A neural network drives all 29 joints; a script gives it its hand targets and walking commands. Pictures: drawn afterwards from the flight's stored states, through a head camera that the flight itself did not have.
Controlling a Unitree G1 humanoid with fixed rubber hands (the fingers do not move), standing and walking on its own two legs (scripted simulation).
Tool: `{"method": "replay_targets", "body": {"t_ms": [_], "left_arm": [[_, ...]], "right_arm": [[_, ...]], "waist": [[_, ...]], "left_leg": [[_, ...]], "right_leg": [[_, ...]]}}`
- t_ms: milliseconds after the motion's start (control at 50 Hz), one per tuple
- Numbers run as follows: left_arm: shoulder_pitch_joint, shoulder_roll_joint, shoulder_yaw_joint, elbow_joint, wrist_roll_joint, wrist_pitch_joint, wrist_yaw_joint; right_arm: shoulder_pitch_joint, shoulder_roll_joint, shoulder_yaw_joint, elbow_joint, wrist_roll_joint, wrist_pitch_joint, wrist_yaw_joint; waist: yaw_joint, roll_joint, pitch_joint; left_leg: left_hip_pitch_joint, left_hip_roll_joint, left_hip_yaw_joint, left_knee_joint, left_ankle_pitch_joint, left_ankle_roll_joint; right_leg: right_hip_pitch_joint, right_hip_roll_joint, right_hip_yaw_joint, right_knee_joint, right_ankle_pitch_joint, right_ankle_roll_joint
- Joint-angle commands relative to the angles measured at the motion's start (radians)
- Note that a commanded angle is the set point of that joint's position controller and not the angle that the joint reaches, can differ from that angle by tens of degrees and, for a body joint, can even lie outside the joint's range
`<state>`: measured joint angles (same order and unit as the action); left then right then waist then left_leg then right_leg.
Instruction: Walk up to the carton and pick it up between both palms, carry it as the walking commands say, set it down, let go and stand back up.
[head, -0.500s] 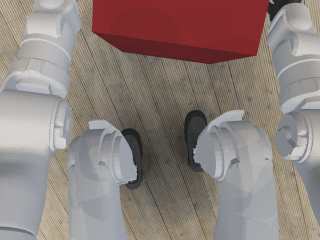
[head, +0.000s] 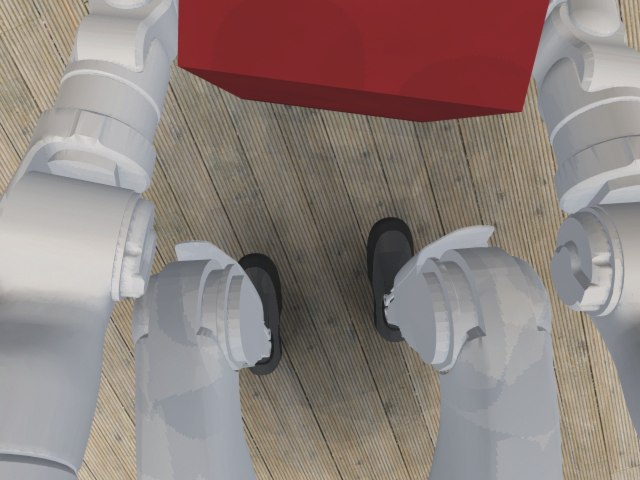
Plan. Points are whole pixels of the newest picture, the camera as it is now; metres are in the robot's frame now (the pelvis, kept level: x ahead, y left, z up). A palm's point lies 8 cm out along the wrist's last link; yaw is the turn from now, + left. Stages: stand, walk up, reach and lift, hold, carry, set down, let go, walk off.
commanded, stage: reach and lift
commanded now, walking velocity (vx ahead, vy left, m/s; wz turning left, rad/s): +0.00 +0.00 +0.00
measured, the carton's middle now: out of the picture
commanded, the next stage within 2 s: none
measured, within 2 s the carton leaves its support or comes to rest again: leaves its support in 0.76 s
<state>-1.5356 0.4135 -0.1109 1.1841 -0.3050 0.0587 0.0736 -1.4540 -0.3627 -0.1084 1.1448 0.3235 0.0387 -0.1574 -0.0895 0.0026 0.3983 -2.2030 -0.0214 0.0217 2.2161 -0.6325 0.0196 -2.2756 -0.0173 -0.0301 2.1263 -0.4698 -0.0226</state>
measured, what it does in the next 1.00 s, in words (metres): stands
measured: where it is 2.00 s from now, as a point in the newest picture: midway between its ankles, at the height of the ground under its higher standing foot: (328, 316)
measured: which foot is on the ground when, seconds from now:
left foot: down 0.00-1.00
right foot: down 0.00-1.00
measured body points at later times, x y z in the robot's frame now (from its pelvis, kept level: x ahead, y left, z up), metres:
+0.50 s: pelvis +0.00 +0.00 -0.01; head +0.37 -0.01 +0.24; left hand +0.58 +0.12 -0.18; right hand +0.54 -0.24 -0.17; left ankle +0.10 +0.11 -0.34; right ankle +0.14 -0.11 -0.34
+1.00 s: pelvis -0.01 +0.00 +0.02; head +0.34 -0.01 +0.29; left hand +0.58 +0.13 -0.10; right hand +0.54 -0.23 -0.10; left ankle +0.10 +0.11 -0.34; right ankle +0.14 -0.12 -0.34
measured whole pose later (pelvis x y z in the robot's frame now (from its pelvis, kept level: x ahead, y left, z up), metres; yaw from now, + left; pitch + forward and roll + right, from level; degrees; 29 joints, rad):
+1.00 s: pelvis -0.01 +0.00 +0.02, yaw +2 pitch +31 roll +0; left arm -1.49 0.36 0.17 0.93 -0.09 0.32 0.02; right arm -1.40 -0.28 -0.35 0.83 0.10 0.33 -0.14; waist -0.10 0.01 0.41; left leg -2.09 -0.07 0.00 2.14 -0.59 0.00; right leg -2.15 0.02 0.01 2.07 -0.46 0.01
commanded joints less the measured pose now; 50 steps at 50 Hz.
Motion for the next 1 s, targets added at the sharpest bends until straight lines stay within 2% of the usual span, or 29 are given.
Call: {"method": "replay_targets", "body": {"t_ms": [0, 20, 60, 80, 100, 120, 160, 180, 200, 240, 260, 380, 400, 440, 540, 560, 620, 660, 700, 720, 760, 780, 860, 880, 900, 920, 940, 960, 980], "left_arm": [[-0.468, -0.694, -0.071, -0.185, 0.035, 0.028, -0.161], [-0.473, -0.740, -0.060, -0.187, 0.047, 0.044, -0.182], [-0.468, -0.801, -0.036, -0.199, 0.086, 0.063, -0.213], [-0.456, -0.831, -0.027, -0.198, 0.098, 0.074, -0.228], [-0.459, -0.859, -0.014, -0.215, 0.106, 0.083, -0.240], [-0.475, -0.866, -0.015, -0.216, 0.111, 0.094, -0.249], [-0.494, -0.899, -0.024, -0.239, 0.114, 0.110, -0.260], [-0.484, -0.924, -0.011, -0.230, 0.121, 0.118, -0.268], [-0.500, -0.931, -0.017, -0.263, 0.126, 0.120, -0.271], [-0.505, -0.970, -0.033, -0.285, 0.123, 0.133, -0.277], [-0.483, -0.974, -0.023, -0.265, 0.132, 0.139, -0.281], [-0.464, -1.032, -0.030, -0.333, 0.136, 0.163, -0.305], [-0.460, -1.045, -0.032, -0.360, 0.132, 0.168, -0.308], [-0.507, -1.053, -0.065, -0.436, 0.101, 0.167, -0.305], [-0.517, -1.079, -0.116, -0.550, 0.058, 0.163, -0.287], [-0.554, -1.084, -0.115, -0.556, 0.060, 0.165, -0.282], [-0.598, -1.048, -0.144, -0.654, 0.031, 0.172, -0.262], [-0.566, -1.016, -0.113, -0.541, 0.048, 0.192, -0.253], [-0.643, -1.013, -0.169, -0.708, 0.016, 0.199, -0.247], [-0.700, -0.986, -0.192, -0.777, 0.008, 0.201, -0.236], [-0.716, -0.972, -0.166, -0.758, 0.010, 0.201, -0.226], [-0.727, -0.964, -0.163, -0.727, 0.020, 0.201, -0.221], [-0.640, -1.006, -0.097, -0.566, 0.071, 0.219, -0.244], [-0.624, -1.021, -0.065, -0.518, 0.090, 0.222, -0.256], [-0.604, -1.016, -0.023, -0.444, 0.120, 0.234, -0.274], [-0.561, -1.028, -0.005, -0.438, 0.138, 0.245, -0.290], [-0.546, -1.047, 0.024, -0.408, 0.169, 0.254, -0.306], [-0.543, -1.066, 0.027, -0.430, 0.173, 0.258, -0.317], [-0.519, -1.092, 0.034, -0.426, 0.181, 0.264, -0.321]], "right_arm": [[-0.552, 0.717, 0.193, -0.209, -0.006, 0.042, 0.209], [-0.550, 0.749, 0.181, -0.182, -0.020, 0.053, 0.228], [-0.579, 0.809, 0.186, -0.192, -0.020, 0.073, 0.262], [-0.580, 0.837, 0.182, -0.212, -0.023, 0.083, 0.272], [-0.602, 0.842, 0.177, -0.225, -0.024, 0.091, 0.284], [-0.592, 0.848, 0.168, -0.236, -0.026, 0.099, 0.291], [-0.611, 0.844, 0.167, -0.253, -0.025, 0.108, 0.301], [-0.587, 0.870, 0.171, -0.234, -0.024, 0.114, 0.309], [-0.616, 0.876, 0.183, -0.266, -0.012, 0.117, 0.312], [-0.610, 0.881, 0.175, -0.283, -0.017, 0.125, 0.322], [-0.610, 0.902, 0.176, -0.274, -0.014, 0.130, 0.327], [-0.569, 0.958, 0.191, -0.326, -0.039, 0.161, 0.346], [-0.555, 0.981, 0.192, -0.334, -0.035, 0.168, 0.351], [-0.568, 0.992, 0.221, -0.416, -0.023, 0.171, 0.343], [-0.578, 1.031, 0.251, -0.569, -0.003, 0.174, 0.320], [-0.578, 1.043, 0.264, -0.575, -0.005, 0.180, 0.319], [-0.641, 0.985, 0.295, -0.713, 0.015, 0.194, 0.299], [-0.662, 0.927, 0.270, -0.668, -0.004, 0.206, 0.293], [-0.699, 0.955, 0.317, -0.775, 0.010, 0.223, 0.283], [-0.708, 0.964, 0.325, -0.803, 0.027, 0.230, 0.279], [-0.720, 0.973, 0.329, -0.793, 0.015, 0.246, 0.269], [-0.703, 0.974, 0.314, -0.751, 0.005, 0.254, 0.268], [-0.672, 0.981, 0.226, -0.614, -0.053, 0.268, 0.286], [-0.681, 0.974, 0.197, -0.551, -0.082, 0.272, 0.293], [-0.611, 1.016, 0.157, -0.438, -0.113, 0.286, 0.307], [-0.596, 1.041, 0.153, -0.448, -0.123, 0.291, 0.318], [-0.584, 1.052, 0.121, -0.420, -0.139, 0.299, 0.330], [-0.551, 1.069, 0.125, -0.441, -0.161, 0.308, 0.339], [-0.533, 1.092, 0.115, -0.459, -0.169, 0.306, 0.342]], "waist": [[0.030, 0.050, -1.210], [0.016, 0.031, -1.165], [0.029, 0.014, -1.141], [0.039, 0.042, -1.130], [0.022, 0.043, -1.133], [0.037, 0.065, -1.106], [0.009, 0.077, -1.185], [0.017, 0.079, -1.137], [0.027, 0.101, -1.161], [0.005, 0.121, -1.193], [0.016, 0.116, -1.154], [-0.015, 0.078, -1.263], [-0.002, 0.094, -1.311], [-0.033, 0.049, -1.465], [-0.039, 0.073, -1.725], [-0.024, 0.066, -1.777], [-0.038, 0.044, -2.018], [-0.050, 0.041, -1.875], [-0.064, 0.015, -2.056], [-0.051, 0.024, -2.142], [-0.025, -0.008, -2.107], [-0.022, 0.028, -2.055], [-0.039, 0.061, -1.754], [-0.061, 0.035, -1.675], [-0.055, 0.036, -1.538], [-0.064, 0.014, -1.519], [-0.051, 0.045, -1.487], [-0.070, 0.016, -1.537], [-0.064, 0.041, -1.555]], "left_leg": [[0.376, -0.076, -0.005, -0.199, 0.238, 0.000], [0.329, -0.082, 0.004, -0.202, 0.209, -0.004], [0.342, -0.075, -0.014, -0.206, 0.194, 0.009], [0.336, -0.077, 0.006, -0.205, 0.174, 0.012], [0.334, -0.079, 0.003, -0.211, 0.153, 0.013], [0.329, -0.074, 0.004, -0.203, 0.139, 0.013], [0.406, -0.066, -0.009, -0.206, 0.158, 0.010], [0.371, -0.072, 0.008, -0.207, 0.120, 0.012], [0.359, -0.071, 0.013, -0.204, 0.111, 0.016], [0.400, -0.070, 0.003, -0.210, 0.123, 0.011], [0.392, -0.071, 0.000, -0.210, 0.130, 0.013], [0.368, -0.080, 0.015, -0.185, 0.198, 0.012], [0.391, -0.094, 0.029, -0.182, 0.200, 0.011], [0.405, -0.091, 0.023, -0.168, 0.275, 0.017], [0.493, -0.116, 0.041, -0.167, 0.393, 0.011], [0.541, -0.112, 0.041, -0.166, 0.391, 0.012], [0.637, -0.114, 0.047, -0.160, 0.423, 0.006], [0.615, -0.110, 0.031, -0.187, 0.328, 0.015], [0.722, -0.115, 0.039, -0.185, 0.429, 0.013], [0.766, -0.111, 0.042, -0.199, 0.444, 0.011], [0.705, -0.124, 0.051, -0.203, 0.386, 0.022], [0.699, -0.120, 0.047, -0.218, 0.362, 0.020], [0.608, -0.115, 0.050, -0.286, 0.168, 0.018], [0.564, -0.110, 0.037, -0.293, 0.128, 0.023], [0.478, -0.111, 0.044, -0.314, 0.042, 0.026], [0.451, -0.119, 0.049, -0.327, 0.037, 0.025], [0.412, -0.120, 0.045, -0.335, 0.033, 0.024], [0.447, -0.117, 0.036, -0.346, 0.059, 0.018], [0.461, -0.130, 0.046, -0.356, 0.130, 0.010]], "right_leg": [[0.748, 0.083, -0.002, -0.067, 0.296, 0.029], [0.728, 0.088, -0.009, -0.071, 0.273, 0.020], [0.702, 0.080, -0.022, -0.060, 0.247, 0.024], [0.680, 0.093, -0.019, -0.077, 0.215, 0.021], [0.686, 0.091, -0.027, -0.074, 0.198, 0.017], [0.654, 0.090, -0.021, -0.067, 0.174, 0.017], [0.656, 0.082, -0.041, -0.060, 0.175, 0.015], [0.644, 0.087, -0.034, -0.077, 0.147, 0.005], [0.643, 0.089, -0.027, -0.071, 0.147, 0.004], [0.627, 0.086, -0.040, -0.063, 0.150, 0.003], [0.607, 0.084, -0.043, -0.054, 0.147, 0.003], [0.686, 0.089, -0.032, -0.050, 0.243, 0.004], [0.733, 0.095, -0.026, -0.064, 0.243, -0.001], [0.831, 0.093, -0.026, -0.053, 0.347, 0.008], [0.908, 0.111, -0.036, -0.045, 0.477, 0.009], [0.923, 0.105, -0.036, -0.056, 0.473, 0.008], [1.070, 0.109, -0.050, -0.059, 0.538, 0.016], [0.979, 0.102, -0.065, -0.083, 0.426, 0.021], [1.110, 0.109, -0.060, -0.097, 0.522, 0.035], [1.172, 0.105, -0.065, -0.098, 0.537, 0.039], [1.153, 0.110, -0.054, -0.122, 0.475, 0.030], [1.097, 0.111, -0.056, -0.122, 0.441, 0.024], [0.913, 0.106, -0.068, -0.185, 0.198, 0.015], [0.874, 0.102, -0.071, -0.200, 0.150, 0.020], [0.821, 0.100, -0.065, -0.221, 0.070, 0.017], [0.855, 0.102, -0.065, -0.241, 0.077, 0.017], [0.819, 0.098, -0.055, -0.233, 0.073, 0.015], [0.852, 0.094, -0.057, -0.236, 0.105, 0.021], [0.874, 0.103, -0.049, -0.248, 0.179, 0.021]]}}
